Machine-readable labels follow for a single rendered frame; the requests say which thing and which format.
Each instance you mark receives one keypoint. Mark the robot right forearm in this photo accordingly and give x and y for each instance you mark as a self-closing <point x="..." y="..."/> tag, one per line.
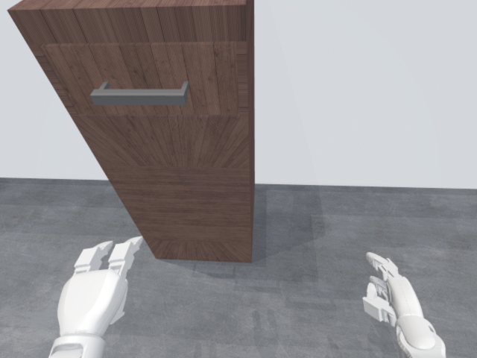
<point x="417" y="338"/>

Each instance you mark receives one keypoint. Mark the handle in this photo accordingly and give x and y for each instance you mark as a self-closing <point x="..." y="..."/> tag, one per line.
<point x="105" y="96"/>

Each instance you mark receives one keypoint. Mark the drawer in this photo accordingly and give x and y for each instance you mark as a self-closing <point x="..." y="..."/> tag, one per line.
<point x="209" y="67"/>

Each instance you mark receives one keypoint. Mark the robot left hand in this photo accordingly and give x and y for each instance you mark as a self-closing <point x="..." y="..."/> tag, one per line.
<point x="92" y="299"/>

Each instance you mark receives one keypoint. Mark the robot right hand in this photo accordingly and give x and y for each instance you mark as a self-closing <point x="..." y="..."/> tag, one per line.
<point x="398" y="297"/>

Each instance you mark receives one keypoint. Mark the cabinet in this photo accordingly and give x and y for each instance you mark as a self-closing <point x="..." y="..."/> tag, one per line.
<point x="187" y="181"/>

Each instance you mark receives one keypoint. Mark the robot left forearm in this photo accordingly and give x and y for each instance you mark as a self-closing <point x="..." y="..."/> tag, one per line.
<point x="78" y="345"/>

